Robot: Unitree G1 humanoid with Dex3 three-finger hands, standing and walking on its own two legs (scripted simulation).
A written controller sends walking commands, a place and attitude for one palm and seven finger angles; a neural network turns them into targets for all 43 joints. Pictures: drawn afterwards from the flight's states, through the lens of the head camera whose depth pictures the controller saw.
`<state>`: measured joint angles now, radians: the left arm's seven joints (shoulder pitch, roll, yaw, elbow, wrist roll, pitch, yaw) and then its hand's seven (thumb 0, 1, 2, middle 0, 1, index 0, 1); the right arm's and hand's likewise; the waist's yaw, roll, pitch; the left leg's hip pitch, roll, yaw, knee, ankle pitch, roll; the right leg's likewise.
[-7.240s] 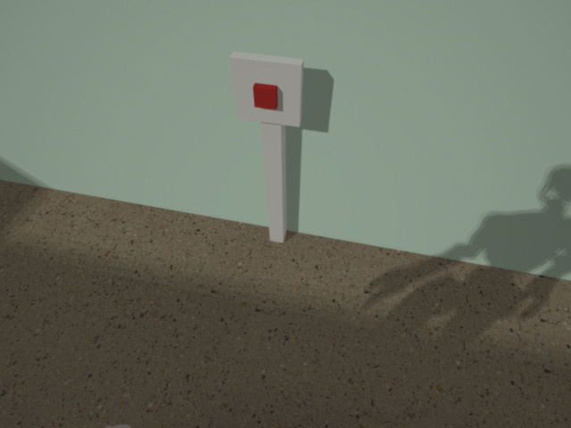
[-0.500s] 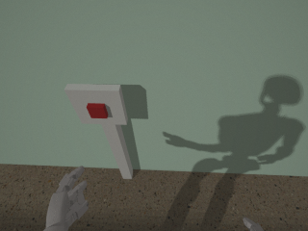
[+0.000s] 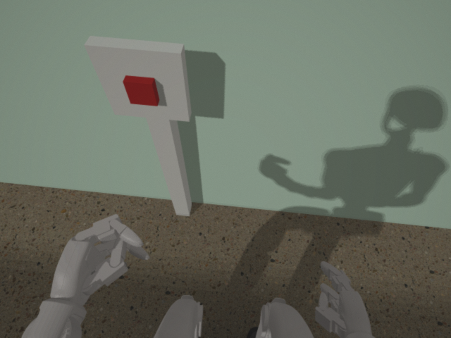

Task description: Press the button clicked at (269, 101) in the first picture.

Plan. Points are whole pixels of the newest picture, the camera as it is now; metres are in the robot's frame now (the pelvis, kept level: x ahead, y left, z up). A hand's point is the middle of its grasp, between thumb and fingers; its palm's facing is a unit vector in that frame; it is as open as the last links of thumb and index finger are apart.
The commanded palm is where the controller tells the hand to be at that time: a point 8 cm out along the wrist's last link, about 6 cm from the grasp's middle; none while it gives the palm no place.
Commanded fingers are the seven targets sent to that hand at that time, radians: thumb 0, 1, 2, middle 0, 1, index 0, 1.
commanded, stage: raise the hand and make a fist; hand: left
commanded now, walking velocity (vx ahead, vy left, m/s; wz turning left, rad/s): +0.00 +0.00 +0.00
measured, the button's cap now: (142, 90) +0.57 +0.22 +0.07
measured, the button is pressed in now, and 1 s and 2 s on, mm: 0 0 0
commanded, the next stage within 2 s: aim a knuckle at the button in 1.30 s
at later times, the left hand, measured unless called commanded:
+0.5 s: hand (100, 249) +0.24 +0.21 +0.05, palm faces +0.00 -1.00 -0.05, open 3.1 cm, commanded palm +0.21 +0.27 +0.06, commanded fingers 0.00 0.90 0.90 -1.30 -1.50 -1.30 -1.50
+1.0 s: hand (90, 230) +0.26 +0.23 +0.06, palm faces -0.02 -1.00 -0.06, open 3.1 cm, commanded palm +0.23 +0.28 +0.07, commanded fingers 0.00 0.90 0.90 -1.30 -1.50 -1.30 -1.50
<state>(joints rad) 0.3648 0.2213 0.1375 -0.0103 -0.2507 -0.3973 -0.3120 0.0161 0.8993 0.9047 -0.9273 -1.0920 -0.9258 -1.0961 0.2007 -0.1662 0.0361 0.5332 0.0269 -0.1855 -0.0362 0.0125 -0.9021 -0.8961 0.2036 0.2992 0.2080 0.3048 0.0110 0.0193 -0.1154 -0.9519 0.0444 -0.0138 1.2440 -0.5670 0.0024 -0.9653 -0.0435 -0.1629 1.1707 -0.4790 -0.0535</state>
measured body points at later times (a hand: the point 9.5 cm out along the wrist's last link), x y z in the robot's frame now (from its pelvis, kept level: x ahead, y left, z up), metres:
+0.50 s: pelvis +0.02 +0.03 +0.01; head +0.10 +0.05 +0.46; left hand +0.23 +0.27 +0.06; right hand +0.22 -0.21 -0.05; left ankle +0.02 +0.12 -0.64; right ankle +0.05 -0.10 -0.64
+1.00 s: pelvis +0.03 +0.02 +0.02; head +0.12 +0.04 +0.46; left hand +0.26 +0.28 +0.07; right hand +0.20 -0.22 -0.06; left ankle +0.02 +0.12 -0.64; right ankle +0.05 -0.10 -0.64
